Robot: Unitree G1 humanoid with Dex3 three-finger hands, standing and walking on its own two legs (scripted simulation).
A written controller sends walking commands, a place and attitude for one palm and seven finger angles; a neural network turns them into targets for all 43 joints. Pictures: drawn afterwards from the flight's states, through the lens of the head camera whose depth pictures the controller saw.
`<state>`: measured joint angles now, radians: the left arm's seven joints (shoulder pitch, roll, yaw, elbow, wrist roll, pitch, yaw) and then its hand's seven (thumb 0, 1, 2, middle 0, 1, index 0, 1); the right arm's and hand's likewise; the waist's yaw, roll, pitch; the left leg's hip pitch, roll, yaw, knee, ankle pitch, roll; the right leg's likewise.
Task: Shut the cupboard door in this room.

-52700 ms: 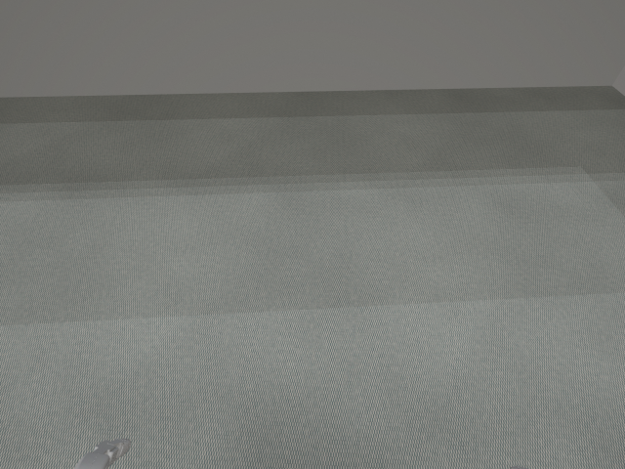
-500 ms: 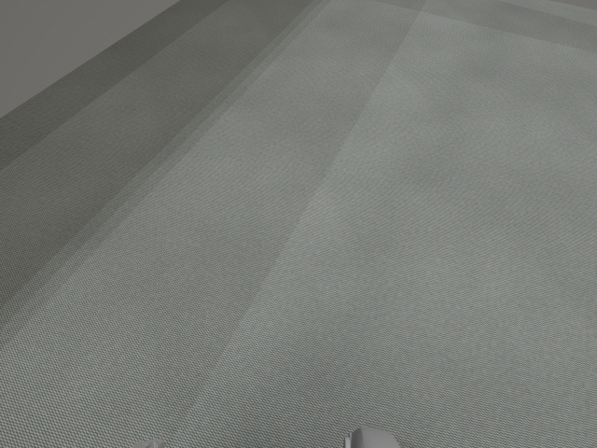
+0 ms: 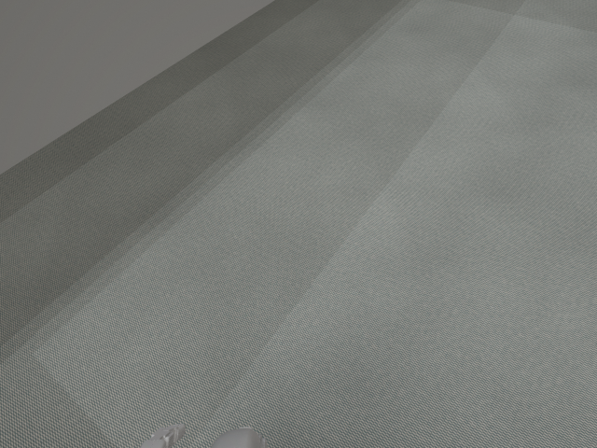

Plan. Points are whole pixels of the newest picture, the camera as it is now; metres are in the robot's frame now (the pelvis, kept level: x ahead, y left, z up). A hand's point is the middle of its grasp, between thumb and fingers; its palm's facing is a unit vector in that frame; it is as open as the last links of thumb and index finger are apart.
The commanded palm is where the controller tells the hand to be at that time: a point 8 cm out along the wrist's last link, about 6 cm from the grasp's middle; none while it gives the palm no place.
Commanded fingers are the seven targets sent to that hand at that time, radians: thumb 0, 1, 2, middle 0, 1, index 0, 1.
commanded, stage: turn or walk to find it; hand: left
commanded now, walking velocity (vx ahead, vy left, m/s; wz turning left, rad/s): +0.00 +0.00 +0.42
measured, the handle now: out of the picture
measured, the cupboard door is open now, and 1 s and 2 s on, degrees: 69 76 76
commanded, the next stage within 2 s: none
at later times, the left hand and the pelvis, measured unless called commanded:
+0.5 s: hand out of the picture +0.06 +0.27 -0.16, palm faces +0.21 -0.95 -0.21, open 7.4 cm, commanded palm none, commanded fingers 0.00 0.90 0.90 -0.20 -0.30 -0.20 -0.30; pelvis -0.02 +0.06 +0.00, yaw +12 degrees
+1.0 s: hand out of the picture -0.09 +0.22 -0.16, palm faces +0.50 -0.82 -0.28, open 7.4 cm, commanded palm none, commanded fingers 0.00 0.90 0.90 -0.20 -0.30 -0.20 -0.30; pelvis +0.00 +0.05 +0.00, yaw +28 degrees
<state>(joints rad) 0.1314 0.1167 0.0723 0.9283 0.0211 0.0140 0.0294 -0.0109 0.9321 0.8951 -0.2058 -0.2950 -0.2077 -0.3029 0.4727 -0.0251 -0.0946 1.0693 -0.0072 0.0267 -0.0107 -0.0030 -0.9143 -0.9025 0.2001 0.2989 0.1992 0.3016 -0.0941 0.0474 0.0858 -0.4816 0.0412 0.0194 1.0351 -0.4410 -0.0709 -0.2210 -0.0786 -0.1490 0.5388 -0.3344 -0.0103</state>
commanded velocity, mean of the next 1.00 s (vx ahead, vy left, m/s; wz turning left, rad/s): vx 0.00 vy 0.00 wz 0.42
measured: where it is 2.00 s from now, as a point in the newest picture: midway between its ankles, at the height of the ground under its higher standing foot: outside the picture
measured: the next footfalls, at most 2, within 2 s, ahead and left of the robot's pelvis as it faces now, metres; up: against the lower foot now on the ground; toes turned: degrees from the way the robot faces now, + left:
left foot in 0.14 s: +0.03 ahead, +0.18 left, +0.00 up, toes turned +9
right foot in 0.60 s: +0.03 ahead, -0.05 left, +0.00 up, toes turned +12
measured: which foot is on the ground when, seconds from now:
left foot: up 0.00-0.12, down 0.14-0.60, up 0.62-1.00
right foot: down 0.00-0.14, up 0.16-0.58, down 0.60-1.00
